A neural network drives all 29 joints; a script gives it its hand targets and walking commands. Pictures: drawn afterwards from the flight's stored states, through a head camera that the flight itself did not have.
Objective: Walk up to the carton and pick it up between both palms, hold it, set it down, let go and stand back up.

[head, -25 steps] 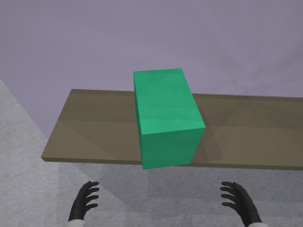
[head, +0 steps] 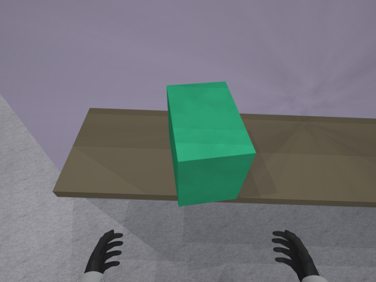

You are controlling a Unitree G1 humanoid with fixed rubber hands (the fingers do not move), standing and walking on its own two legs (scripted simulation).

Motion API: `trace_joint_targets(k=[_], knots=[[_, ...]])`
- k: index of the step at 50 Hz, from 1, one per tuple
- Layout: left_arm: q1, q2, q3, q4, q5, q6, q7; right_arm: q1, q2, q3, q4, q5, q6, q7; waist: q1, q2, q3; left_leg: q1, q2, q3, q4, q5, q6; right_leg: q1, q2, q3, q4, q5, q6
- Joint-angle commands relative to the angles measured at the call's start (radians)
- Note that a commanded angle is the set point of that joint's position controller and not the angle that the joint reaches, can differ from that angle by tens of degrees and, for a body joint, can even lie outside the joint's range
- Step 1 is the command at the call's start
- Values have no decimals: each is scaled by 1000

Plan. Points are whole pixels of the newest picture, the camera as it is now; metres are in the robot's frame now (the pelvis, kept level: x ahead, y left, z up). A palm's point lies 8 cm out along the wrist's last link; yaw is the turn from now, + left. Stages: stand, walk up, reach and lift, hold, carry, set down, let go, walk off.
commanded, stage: set down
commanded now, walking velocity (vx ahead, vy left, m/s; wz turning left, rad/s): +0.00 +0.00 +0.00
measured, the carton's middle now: (202, 143) +0.44 +0.00 -0.01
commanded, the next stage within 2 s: let go in 0.32 s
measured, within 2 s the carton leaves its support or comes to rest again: neither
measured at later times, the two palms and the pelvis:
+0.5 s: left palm (90, 266) +0.15 +0.24 -0.09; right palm (297, 270) +0.16 -0.21 -0.08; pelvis +0.01 +0.00 +0.00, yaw +0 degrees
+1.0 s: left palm (71, 281) +0.12 +0.27 -0.10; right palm out of the picture +0.13 -0.28 -0.10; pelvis +0.01 +0.00 -0.01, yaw +2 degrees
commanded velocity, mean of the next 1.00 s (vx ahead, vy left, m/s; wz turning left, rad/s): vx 0.00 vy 0.00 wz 0.00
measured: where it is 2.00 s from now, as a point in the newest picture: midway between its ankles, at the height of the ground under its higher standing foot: outside the picture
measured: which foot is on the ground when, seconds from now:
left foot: down 0.00-1.00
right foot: down 0.00-1.00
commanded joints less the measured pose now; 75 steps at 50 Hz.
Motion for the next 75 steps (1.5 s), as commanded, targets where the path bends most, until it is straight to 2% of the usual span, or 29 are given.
trace_joint_targets(k=[1,5,7,9,11,14,17,29,34,35,36,38,41,42,43,44,45,46,48,52,54,55,57,59,65,67,70,74,75], knots=[[-76,61,27,-146,8,-33,5,-63,-114,-49,-117,-4,-48,-7,-1,40,-94,66,-75,30,-14,167,0,-73,52,-42,-57,80,-55],[-67,68,34,-74,7,-22,-8,-82,-106,-41,-74,-27,-46,-10,-3,9,-73,54,-72,36,-22,151,9,-63,52,-47,-60,81,-53],[-91,72,31,-106,6,-24,-3,-108,-124,-56,-69,-20,-56,-9,-7,52,-85,65,-67,27,-17,188,-7,-62,58,-52,-50,97,-61],[-104,84,39,-111,14,-24,-6,-101,-113,-57,-54,-28,-59,-11,-11,38,-74,53,-73,29,-7,197,-3,-67,57,-50,-46,110,-52],[-110,94,49,-39,8,-16,-22,-113,-107,-43,-49,-46,-59,-21,-6,6,-74,57,-77,45,-1,188,7,-65,47,-42,-48,113,-44],[-114,108,59,14,18,-9,-38,-109,-92,-36,23,-57,-50,-31,-13,18,-60,73,-75,41,-2,179,8,-69,43,-38,-51,106,-44],[-119,106,57,-8,21,-9,-38,-110,-91,-45,42,-54,-58,-30,-16,48,-85,95,-69,36,1,223,-5,-87,50,-46,-50,99,-48],[-147,122,83,34,13,-23,-62,-148,-112,-37,86,-57,-99,-38,-33,30,-125,106,-73,24,44,334,-6,-55,62,-54,-17,197,-37],[-152,125,87,46,22,-15,-69,-161,-120,-28,87,-48,-98,-36,-35,45,-118,110,-76,28,39,320,-2,-55,64,-61,-12,195,-35],[-153,122,83,61,10,-16,-75,-167,-113,-19,83,-52,-99,-41,-30,12,-111,94,-80,32,47,305,7,-46,61,-52,-16,214,-31],[-161,122,89,51,21,-14,-71,-169,-123,-24,81,-47,-97,-37,-25,40,-105,104,-79,29,50,320,1,-63,61,-55,-7,210,-34],[-172,120,85,64,14,-15,-73,-183,-115,-24,78,-54,-92,-42,-30,3,-97,85,-83,35,35,280,7,-42,61,-54,-11,192,-26],[-173,118,87,45,24,-15,-66,-174,-122,-30,84,-56,-90,-36,-31,44,-94,91,-76,33,33,292,2,-66,61,-59,-10,180,-30],[-97,351,166,167,49,-79,-50,-86,-353,-83,175,-76,25,-68,-29,-55,-191,-45,45,-43,106,313,49,-50,-63,18,104,230,-64],[-115,311,140,182,40,-94,-43,-69,-319,-73,147,-79,74,-69,-47,-34,-138,-67,30,-28,97,214,65,-54,-76,29,84,191,-63],[-84,294,136,197,34,-116,-51,-84,-304,-69,152,-77,92,-68,-29,-27,-138,-66,49,-47,100,184,77,-54,-86,34,102,191,-69],[-87,284,125,228,36,-124,-54,-107,-285,-58,145,-72,102,-61,-27,-34,-157,-52,48,-48,92,168,75,-81,-85,32,89,170,-64],[-130,295,127,223,40,-133,-55,-85,-273,-58,144,-61,111,-60,-60,-23,-133,-70,40,-43,93,116,72,-120,-83,48,75,120,-63],[-172,294,121,252,48,-139,-62,-103,-285,-50,174,-67,104,-47,-61,60,-109,-87,30,-48,102,83,71,-147,-92,66,68,95,-69],[-172,304,112,328,40,-159,-74,-74,-314,-50,215,-74,126,-37,-53,-8,-120,-114,35,-82,94,115,84,-115,-74,35,77,104,-65],[-174,335,112,361,35,-158,-80,-90,-342,-52,221,-74,127,-34,-46,11,-94,-134,35,-85,85,82,85,-132,-84,48,63,75,-68],[-178,341,105,382,42,-155,-77,-74,-343,-43,237,-71,126,-33,-66,54,-126,-110,39,-93,88,106,86,-119,-91,49,74,86,-74],[-152,349,98,417,35,-160,-74,-98,-347,-38,255,-66,134,-36,-36,32,-125,-123,43,-98,82,111,89,-83,-81,35,69,112,-74],[-162,367,95,455,36,-153,-73,-80,-364,-31,268,-65,127,-40,-54,41,-120,-117,47,-107,72,149,91,-77,-91,46,67,143,-78],[-171,394,90,527,35,-156,-68,-76,-394,-21,328,-66,138,-49,-50,27,-93,-122,47,-116,33,136,85,-68,-72,22,44,101,-57],[-163,380,78,546,23,-154,-73,-104,-385,-18,345,-59,139,-47,-40,65,-80,-127,52,-128,-1,76,79,-77,-76,25,27,56,-60],[-156,386,79,579,34,-154,-71,-78,-391,-16,364,-62,141,-52,-43,25,-74,-129,52,-130,-11,84,82,-58,-75,14,21,48,-58],[-182,394,70,603,32,-159,-70,-107,-386,-16,388,-59,142,-45,-56,53,-54,-142,46,-128,-11,-1,73,-88,-80,24,-11,19,-49],[-185,419,80,613,36,-162,-68,-89,-373,-14,398,-56,141,-45,-67,28,-77,-127,43,-131,-10,-9,75,-81,-87,25,-12,6,-52]])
